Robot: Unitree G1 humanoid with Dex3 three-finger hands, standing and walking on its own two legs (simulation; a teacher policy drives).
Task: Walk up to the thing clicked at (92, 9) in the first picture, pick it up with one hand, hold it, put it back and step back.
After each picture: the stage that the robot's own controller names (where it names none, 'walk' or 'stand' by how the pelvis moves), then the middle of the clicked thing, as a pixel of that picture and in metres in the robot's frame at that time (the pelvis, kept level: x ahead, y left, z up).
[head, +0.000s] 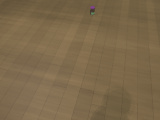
stand; (92, 10) +2.15 -0.15 -0.72
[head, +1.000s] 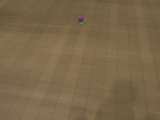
walk; (80, 20) +2.02 +0.16 -0.72
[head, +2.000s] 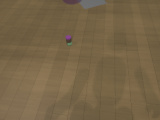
walk; (68, 40) +1.45 +0.26 -0.72
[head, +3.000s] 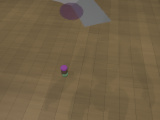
walk; (64, 71) +0.98 +0.23 -0.72
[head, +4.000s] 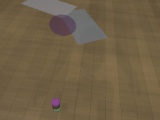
walk; (56, 105) +0.63 +0.20 -0.69
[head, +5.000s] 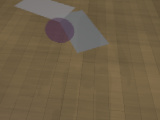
stand; out of the picture +0.41 +0.20 -0.70
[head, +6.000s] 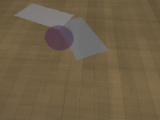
walk; out of the picture +0.38 +0.21 -0.72
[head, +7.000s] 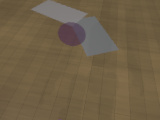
stand; out of the picture +0.47 +0.16 -0.71
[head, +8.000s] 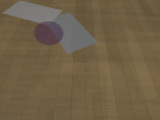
stand; out of the picture +0.45 +0.24 -0.70
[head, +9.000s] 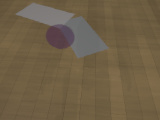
stand; out of the picture +0.41 +0.20 -0.72
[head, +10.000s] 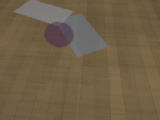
stand; out of the picture +0.39 +0.20 -0.73
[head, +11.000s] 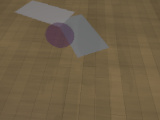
stand; out of the picture +0.39 +0.20 -0.73
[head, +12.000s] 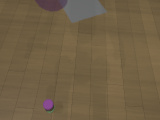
go down; (49, 106) +0.42 +0.21 -0.61
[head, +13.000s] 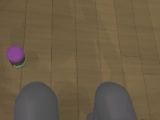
go down; (16, 57) +0.45 +0.26 -0.30
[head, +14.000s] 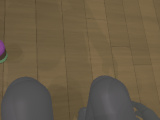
close in; out of the picture +0.44 +0.28 -0.26
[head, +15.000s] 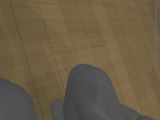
close; out of the picture +0.43 +0.31 -0.22
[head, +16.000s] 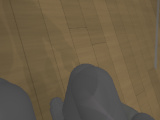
lift; out of the picture +0.41 +0.31 -0.22
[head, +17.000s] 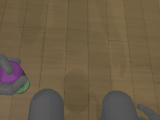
lift; (14, 78) +0.33 +0.24 -0.06
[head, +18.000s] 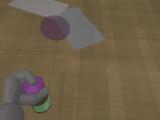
hold; (37, 95) +0.32 +0.17 +0.01
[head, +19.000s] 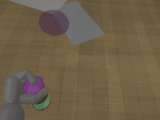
hold; (37, 94) +0.33 +0.17 -0.01
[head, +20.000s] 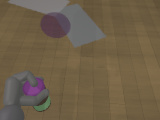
hold; (38, 95) +0.32 +0.17 -0.01
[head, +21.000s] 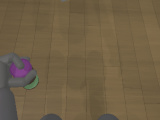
crouch; (25, 75) +0.39 +0.20 -0.08
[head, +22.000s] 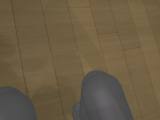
lower; out of the picture +0.45 +0.30 -0.17
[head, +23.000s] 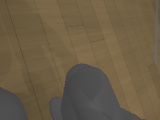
lower; out of the picture +0.42 +0.31 -0.22
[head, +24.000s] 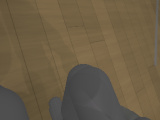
lower; out of the picture +0.41 +0.32 -0.23
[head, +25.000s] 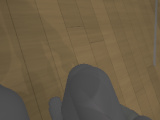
lower; out of the picture +0.41 +0.32 -0.23
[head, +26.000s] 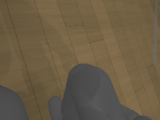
lower; out of the picture +0.41 +0.32 -0.23
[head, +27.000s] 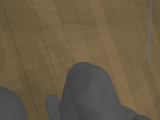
open; out of the picture +0.41 +0.32 -0.22
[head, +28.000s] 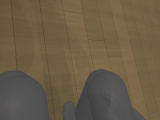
stand; out of the picture +0.41 +0.29 -0.24
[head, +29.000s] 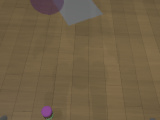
stand; (47, 113) +0.39 +0.21 -0.60
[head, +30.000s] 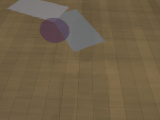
stand; out of the picture +0.38 +0.20 -0.67
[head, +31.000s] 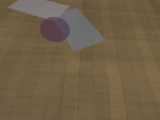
stand; out of the picture +0.38 +0.20 -0.67
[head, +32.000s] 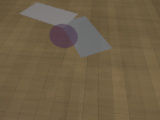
stand; out of the picture +0.39 +0.18 -0.72
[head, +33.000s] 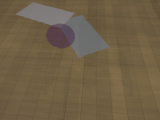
stand; out of the picture +0.38 +0.20 -0.73
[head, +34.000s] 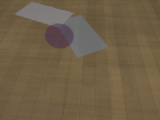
stand; out of the picture +0.37 +0.21 -0.73
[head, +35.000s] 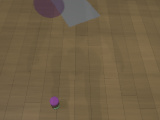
walk; (54, 103) +0.48 +0.18 -0.70
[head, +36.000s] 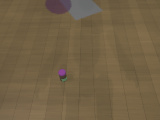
walk; (62, 75) +0.82 +0.25 -0.70
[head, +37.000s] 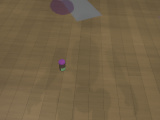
stand; (62, 65) +1.04 +0.18 -0.71
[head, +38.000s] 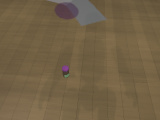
stand; (65, 71) +0.98 +0.18 -0.73
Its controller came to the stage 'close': yes
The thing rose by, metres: 0.69
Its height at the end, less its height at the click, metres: +0.00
